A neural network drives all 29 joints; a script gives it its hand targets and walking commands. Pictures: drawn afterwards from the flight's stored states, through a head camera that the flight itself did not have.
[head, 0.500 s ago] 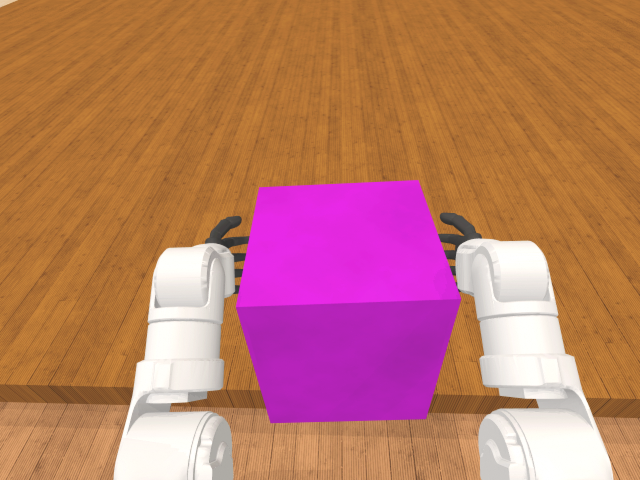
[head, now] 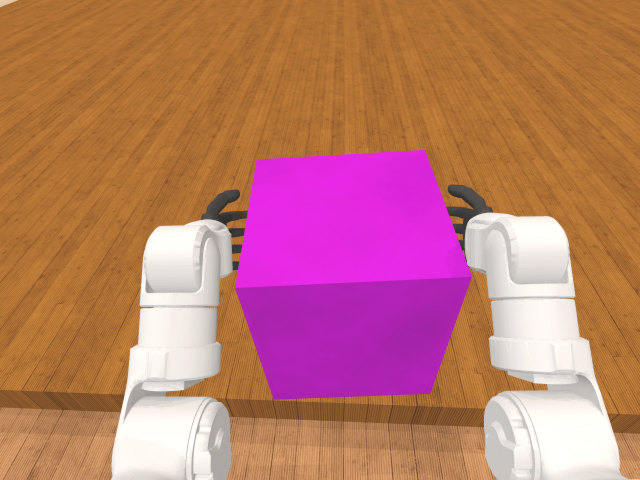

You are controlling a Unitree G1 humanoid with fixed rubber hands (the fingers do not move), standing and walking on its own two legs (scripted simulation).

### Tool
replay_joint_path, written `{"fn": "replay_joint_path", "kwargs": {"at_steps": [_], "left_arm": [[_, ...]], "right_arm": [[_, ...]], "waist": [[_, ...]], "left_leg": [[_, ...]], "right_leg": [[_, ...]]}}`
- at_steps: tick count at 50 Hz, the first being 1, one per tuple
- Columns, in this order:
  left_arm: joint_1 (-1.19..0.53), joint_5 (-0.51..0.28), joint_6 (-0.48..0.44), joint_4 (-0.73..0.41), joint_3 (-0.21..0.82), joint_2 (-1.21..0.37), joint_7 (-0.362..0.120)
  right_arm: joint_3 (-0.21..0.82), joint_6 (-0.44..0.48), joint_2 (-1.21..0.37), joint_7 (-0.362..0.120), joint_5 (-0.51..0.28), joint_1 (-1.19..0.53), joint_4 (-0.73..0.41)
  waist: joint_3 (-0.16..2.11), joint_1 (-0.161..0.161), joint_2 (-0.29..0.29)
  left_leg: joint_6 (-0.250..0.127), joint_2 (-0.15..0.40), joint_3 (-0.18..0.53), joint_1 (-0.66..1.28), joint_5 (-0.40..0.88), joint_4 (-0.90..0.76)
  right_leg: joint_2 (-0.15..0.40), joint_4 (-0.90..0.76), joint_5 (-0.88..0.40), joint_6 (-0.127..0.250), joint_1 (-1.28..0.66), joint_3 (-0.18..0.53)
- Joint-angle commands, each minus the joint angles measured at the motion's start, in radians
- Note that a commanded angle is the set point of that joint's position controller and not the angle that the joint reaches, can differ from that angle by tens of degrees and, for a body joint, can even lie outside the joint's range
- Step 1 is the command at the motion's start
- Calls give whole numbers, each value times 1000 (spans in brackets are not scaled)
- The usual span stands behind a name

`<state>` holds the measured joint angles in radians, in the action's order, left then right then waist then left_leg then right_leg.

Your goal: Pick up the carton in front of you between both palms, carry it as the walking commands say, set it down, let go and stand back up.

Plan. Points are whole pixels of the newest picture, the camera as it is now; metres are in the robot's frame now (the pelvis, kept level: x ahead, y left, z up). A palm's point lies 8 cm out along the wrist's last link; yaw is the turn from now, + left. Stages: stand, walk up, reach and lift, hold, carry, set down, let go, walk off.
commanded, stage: carry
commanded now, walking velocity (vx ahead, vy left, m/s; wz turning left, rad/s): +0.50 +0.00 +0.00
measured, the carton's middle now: (345, 280) +0.36 +0.00 +0.09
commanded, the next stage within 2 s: none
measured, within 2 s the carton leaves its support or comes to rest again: neither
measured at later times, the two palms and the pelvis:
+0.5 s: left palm (269, 133) +0.59 +0.11 +0.18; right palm (454, 116) +0.63 -0.19 +0.19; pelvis +0.22 -0.08 +0.05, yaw -1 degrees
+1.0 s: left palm out of the picture +0.95 +0.04 +0.34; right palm out of the picture +0.92 -0.25 +0.33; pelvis +0.56 -0.06 +0.16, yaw -1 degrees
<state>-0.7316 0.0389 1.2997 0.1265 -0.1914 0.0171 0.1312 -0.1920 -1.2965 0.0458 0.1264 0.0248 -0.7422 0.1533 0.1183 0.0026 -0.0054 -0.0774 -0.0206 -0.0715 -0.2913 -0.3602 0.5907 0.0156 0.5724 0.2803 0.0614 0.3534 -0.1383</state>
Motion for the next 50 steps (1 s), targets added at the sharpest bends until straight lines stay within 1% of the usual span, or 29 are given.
{"fn": "replay_joint_path", "kwargs": {"at_steps": [1, 3, 6, 9, 12, 14, 16, 18, 19, 20, 21, 22, 23, 25, 28, 30, 32, 35, 38, 39, 41, 43, 44, 45, 46, 47, 48, 49, 50], "left_arm": [[-776, -425, -2, -107, 541, -1005, -196], [-791, -422, 17, -67, 514, -995, -198], [-796, -388, 25, 30, 458, -991, -203], [-810, -379, 24, 65, 431, -1034, -205], [-809, -353, 29, 75, 403, -1032, -188], [-797, -315, 27, 59, 380, -998, -171], [-811, -294, 21, 34, 369, -972, -156], [-801, -300, 18, 17, 391, -988, -143], [-787, -317, 15, -15, 415, -1005, -143], [-832, -344, 9, -73, 452, -1037, -150], [-861, -388, 6, -115, 499, -1081, -165], [-826, -433, -2, -110, 523, -1084, -177], [-872, -471, -6, -150, 555, -1128, -194], [-1034, -547, -21, -304, 623, -1162, -218], [-1073, -588, -21, -367, 653, -1159, -224], [-1040, -560, -12, -360, 651, -1134, -221], [-986, -532, 8, -320, 635, -1087, -222], [-919, -497, 36, -195, 587, -1038, -246], [-938, -492, 54, -94, 533, -1041, -277], [-942, -489, 59, -61, 510, -1037, -283], [-935, -465, 71, 2, 452, -1027, -291], [-884, -430, 81, 102, 382, -1016, -297], [-887, -404, 77, 119, 366, -998, -290], [-874, -377, 77, 137, 341, -980, -282], [-873, -360, 73, 144, 319, -979, -276], [-844, -342, 63, 153, 312, -988, -269], [-868, -317, 53, 123, 307, -1009, -267], [-868, -291, 46, 137, 300, -1002, -261], [-862, -278, 34, 111, 286, -1013, -254]], "right_arm": [[515, 0, -1021, -204, -417, -768, -93], [484, -10, -1003, -205, -400, -739, -37], [469, -14, -1022, -209, -409, -783, -14], [484, -6, -1065, -209, -447, -910, -87], [492, 0, -1105, -209, -482, -983, -142], [505, 0, -1141, -224, -506, -1026, -168], [507, -3, -1154, -238, -528, -1045, -171], [486, -14, -1151, -245, -520, -996, -157], [480, -17, -1147, -243, -505, -977, -166], [479, -17, -1137, -235, -482, -956, -182], [489, -15, -1110, -224, -441, -967, -209], [458, -20, -1078, -215, -389, -846, -173], [432, -20, -1001, -199, -331, -835, -177], [400, -12, -968, -183, -278, -844, -219], [404, -7, -918, -167, -242, -824, -246], [430, -9, -903, -166, -228, -793, -245], [443, -18, -885, -164, -213, -747, -205], [458, -38, -874, -167, -209, -736, -129], [447, -53, -872, -164, -208, -794, -62], [448, -57, -881, -162, -217, -818, -47], [454, -69, -937, -158, -249, -853, -6], [425, -74, -976, -155, -268, -817, 94], [441, -79, -1008, -160, -302, -850, 89], [443, -81, -1041, -167, -335, -910, 82], [440, -76, -1085, -180, -369, -932, 72], [449, -65, -1114, -195, -399, -948, 56], [467, -44, -1152, -210, -425, -978, 45], [464, -33, -1192, -224, -468, -964, 43], [485, -15, -1223, -236, -500, -1011, -8]], "waist": [[286, -18, -82], [264, -53, -185], [229, -111, -125], [225, -153, -83], [175, -154, -37], [84, -76, -28], [76, -12, -69], [272, 97, -219], [407, 200, -246], [501, 279, -160], [536, 239, 57], [752, 131, 415], [760, 115, 259], [551, 64, 45], [428, 50, -14], [387, 75, -47], [397, 110, 8], [352, 150, 45], [240, 82, 21], [200, 66, 80], [197, 61, 150], [237, 8, 150], [251, -12, 280], [285, -49, 331], [370, -104, 353], [469, -130, 212], [526, -133, -232], [542, -114, -200], [494, -104, -92]], "left_leg": [[-99, 141, 228, 161, -7, -193], [-188, 264, 425, 362, 145, -243], [-257, 363, 514, 622, 583, -200], [-282, 404, 534, 764, 487, -217], [-215, 390, 474, 813, 374, -247], [-116, 292, 301, 530, 202, -384], [-109, 214, 117, 130, 323, -576], [-86, 189, -31, 31, 1278, -333], [-52, 209, -34, 91, 1564, -60], [7, 173, -51, 99, 1508, 280], [65, 30, 54, -86, 518, 632], [102, -155, 228, -274, -70, 1125], [57, -116, 326, -306, 47, 1243], [20, -15, 236, -438, 122, 1282], [-26, 49, 174, -572, 95, 1204], [-25, 62, 117, -650, -17, 1059], [-35, 52, 39, -778, -39, 1132], [-40, 72, 23, -1085, -156, 1291], [-9, 85, -58, -932, -88, 1019], [-5, 84, -85, -834, -75, 896], [-22, 43, -166, -654, -15, 738], [-64, -18, -220, -437, 69, 581], [-66, -53, -241, -344, 53, 433], [-53, -80, -234, -228, 62, 319], [-54, -88, -169, -27, 57, 208], [-132, 33, 174, 251, -69, 75], [-320, 312, 781, 398, 239, -143], [-349, 294, 837, 389, 363, -146], [-310, 278, 732, 374, 358, -89]], "right_leg": [[87, 8, 111, 68, -18, 113], [37, 194, 132, 22, 234, 36], [5, 514, 307, -7, 600, 27], [18, 1175, 456, 17, 988, 120], [19, 1521, 526, 62, 1253, 188], [78, 1180, 473, 62, 1041, 88], [73, 774, 274, 51, 505, -36], [-64, 658, 59, 83, -28, -156], [-114, 576, 41, 87, -190, -172], [-150, 302, -6, 74, -362, -144], [-28, 114, -176, 103, -570, 125], [289, -131, -333, 256, -701, 837], [272, -179, -139, 259, -622, 916], [256, -90, -27, 234, -430, 763], [221, -113, 129, 185, -365, 570], [229, -131, -2, 204, -411, 515], [246, -129, -233, 234, -537, 480], [265, -174, -203, 246, -740, 470], [176, -297, -173, 198, -515, 311], [157, -359, -220, 194, -443, 254], [143, -408, -495, 183, -389, 142], [113, -280, -1184, 118, -380, -8], [146, -189, -1470, 103, -399, -5], [166, -50, -1601, 72, -432, 16], [175, 165, -1574, 48, -388, -12], [109, 447, -1246, 20, -111, 51], [-132, 929, -190, -55, 170, 82], [-148, 1224, 8, -26, 258, 285], [-108, 1299, 42, 7, 376, 303]]}}
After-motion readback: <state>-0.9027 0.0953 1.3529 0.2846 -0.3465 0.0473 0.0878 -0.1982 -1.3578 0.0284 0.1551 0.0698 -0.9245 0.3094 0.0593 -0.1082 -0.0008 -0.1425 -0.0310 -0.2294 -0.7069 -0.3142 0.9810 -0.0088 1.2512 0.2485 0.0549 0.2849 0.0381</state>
